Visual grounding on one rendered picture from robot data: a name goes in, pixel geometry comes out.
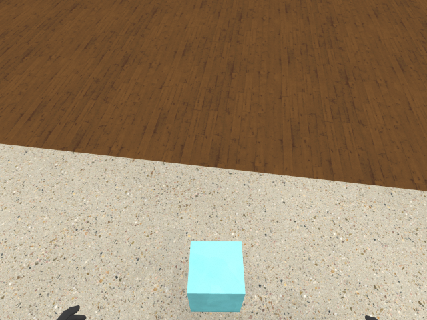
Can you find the carton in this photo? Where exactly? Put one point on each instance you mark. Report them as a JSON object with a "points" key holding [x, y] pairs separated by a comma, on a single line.
{"points": [[216, 276]]}

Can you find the left robot hand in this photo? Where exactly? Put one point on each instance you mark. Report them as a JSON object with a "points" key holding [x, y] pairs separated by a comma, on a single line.
{"points": [[69, 314]]}

